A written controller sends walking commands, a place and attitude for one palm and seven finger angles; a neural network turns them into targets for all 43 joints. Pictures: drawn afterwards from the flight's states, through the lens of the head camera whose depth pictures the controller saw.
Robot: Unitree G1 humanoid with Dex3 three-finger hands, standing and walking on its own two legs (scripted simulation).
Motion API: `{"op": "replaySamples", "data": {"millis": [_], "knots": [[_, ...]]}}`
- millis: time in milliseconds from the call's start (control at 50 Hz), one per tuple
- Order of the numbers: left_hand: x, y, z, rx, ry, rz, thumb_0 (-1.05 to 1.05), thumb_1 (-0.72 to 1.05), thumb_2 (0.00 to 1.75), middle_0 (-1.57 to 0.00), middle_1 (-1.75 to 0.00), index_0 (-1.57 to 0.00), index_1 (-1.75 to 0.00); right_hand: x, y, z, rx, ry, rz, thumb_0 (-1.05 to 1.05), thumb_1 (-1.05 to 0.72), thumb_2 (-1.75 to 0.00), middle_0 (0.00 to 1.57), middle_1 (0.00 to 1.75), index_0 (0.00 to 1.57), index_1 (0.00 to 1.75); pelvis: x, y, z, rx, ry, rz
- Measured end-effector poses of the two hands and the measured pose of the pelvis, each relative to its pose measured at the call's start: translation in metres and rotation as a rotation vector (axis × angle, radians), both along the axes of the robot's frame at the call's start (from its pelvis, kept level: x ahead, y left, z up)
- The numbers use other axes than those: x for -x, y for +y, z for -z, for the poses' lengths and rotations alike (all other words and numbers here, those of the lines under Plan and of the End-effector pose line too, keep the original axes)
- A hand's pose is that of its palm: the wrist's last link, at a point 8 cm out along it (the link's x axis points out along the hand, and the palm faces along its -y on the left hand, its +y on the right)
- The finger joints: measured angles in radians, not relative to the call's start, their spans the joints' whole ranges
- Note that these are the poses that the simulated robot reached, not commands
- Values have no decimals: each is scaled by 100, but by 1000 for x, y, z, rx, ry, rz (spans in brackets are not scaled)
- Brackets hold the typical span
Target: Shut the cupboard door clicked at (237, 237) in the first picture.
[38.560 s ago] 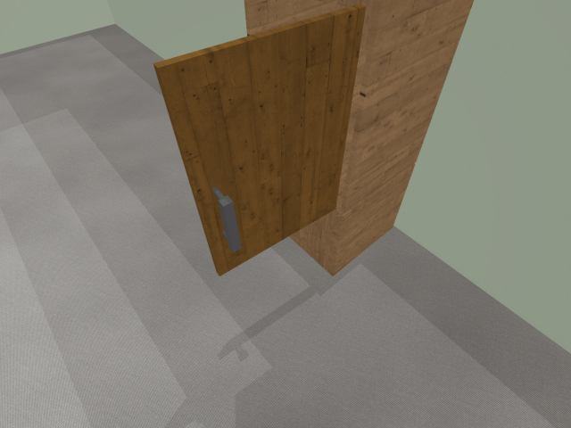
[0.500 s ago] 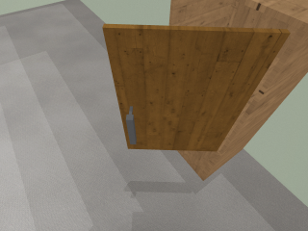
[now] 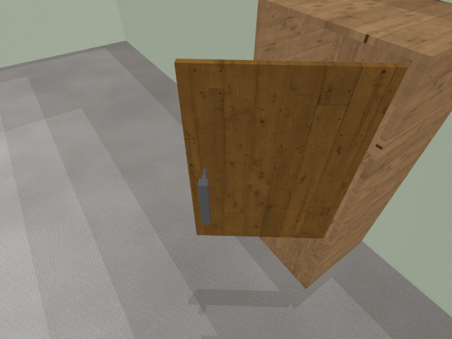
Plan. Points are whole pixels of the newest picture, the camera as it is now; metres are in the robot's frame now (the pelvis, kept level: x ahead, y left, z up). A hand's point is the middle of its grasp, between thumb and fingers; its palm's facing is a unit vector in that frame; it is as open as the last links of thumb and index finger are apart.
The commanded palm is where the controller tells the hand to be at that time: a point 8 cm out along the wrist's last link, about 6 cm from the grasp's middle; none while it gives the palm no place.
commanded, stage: come to a stop and stand still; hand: left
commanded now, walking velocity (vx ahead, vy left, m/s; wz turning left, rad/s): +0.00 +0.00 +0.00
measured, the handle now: (205, 197) +0.49 +0.09 -0.09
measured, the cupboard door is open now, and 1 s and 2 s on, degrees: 53 53 53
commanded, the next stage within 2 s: look again from close up in 1.24 s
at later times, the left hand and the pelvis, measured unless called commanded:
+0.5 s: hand out of the picture +0.03 +0.21 -0.15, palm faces -0.03 -0.95 -0.30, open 7.3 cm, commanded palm none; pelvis -0.03 -0.01 +0.01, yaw -1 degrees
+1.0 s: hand out of the picture +0.09 +0.22 -0.13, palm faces -0.02 -0.94 -0.35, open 7.3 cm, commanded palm none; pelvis +0.00 -0.03 +0.02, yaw +1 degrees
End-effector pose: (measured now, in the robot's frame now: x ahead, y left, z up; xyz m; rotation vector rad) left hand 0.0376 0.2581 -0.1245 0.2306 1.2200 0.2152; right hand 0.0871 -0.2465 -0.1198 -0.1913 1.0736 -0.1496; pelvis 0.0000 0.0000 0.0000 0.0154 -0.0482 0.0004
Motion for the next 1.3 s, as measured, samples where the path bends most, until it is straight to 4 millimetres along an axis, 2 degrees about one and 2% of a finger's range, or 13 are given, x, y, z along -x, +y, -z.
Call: {"op": "replaySamples", "data": {"millis": [100, 200, 280, 380, 520, 620, 700, 980, 1120, 1300], "knots": [[10, 6, -3, -16, -21, 27, 0, 91, 90, -20, -30, -20, -30, 11, 20, 9, -56, -27, 0, 0, -91, -90, 20, 30, 20, 30, 10, 4, 4, 1, -3, 13], [17, 7, -7, -16, -16, 38, 0, 91, 90, -20, -30, -20, -30, 38, 23, 12, -69, 23, 10, 0, -91, -90, 20, 30, 20, 30, 20, 5, 1, 1, 4, 19], [21, 4, -8, -11, -15, 43, 0, 91, 90, -20, -30, -20, -30, 63, 12, 12, -48, 84, 29, 0, -91, -90, 20, 30, 20, 30, 25, 2, -2, -1, 4, 19], [22, 1, -8, -5, -8, 57, 1, 91, 90, -20, -30, -20, -30, 87, -12, 8, -2, 143, 55, 0, -91, -90, 20, 30, 20, 30, 30, -3, -4, -3, 6, 16], [15, 1, -12, -16, -7, 77, 1, 91, 90, -20, -30, -21, -30, 99, -48, -2, 66, 181, 69, 0, -91, -90, 20, 30, 20, 30, 32, -12, -8, -2, 13, 9], [3, 5, -17, -36, -17, 82, 1, 91, 90, -20, -30, -21, -30, 93, -67, -9, 100, 187, 61, 0, -91, -90, 20, 30, 20, 30, 29, -18, -10, -1, 21, 2], [-8, 9, -22, -51, -27, 83, 1, 91, 90, -20, -30, -21, -30, 81, -74, -12, 110, 179, 48, 0, -91, -90, 20, 30, 20, 30, 24, -21, -12, 0, 24, -3], [-43, 4, -34, -64, -63, 85, 0, 91, 90, -20, -30, -21, -30, 18, -66, -14, 74, 111, -15, 0, -91, -90, 20, 30, 20, 30, 4, -27, -19, 4, 17, -13], [-48, 0, -34, -57, -61, 73, 0, 91, 90, -20, -30, -21, -30, -1, -65, -17, 72, 101, -34, 0, -90, -90, 20, 30, 20, 30, -2, -30, -20, 6, 16, -19], [-40, 0, -30, -46, -33, 50, 0, 91, 90, -20, -30, -21, -30, -5, -71, -22, 96, 115, -35, 0, -90, -90, 20, 30, 20, 30, -7, -31, -22, 9, 11, -25]]}}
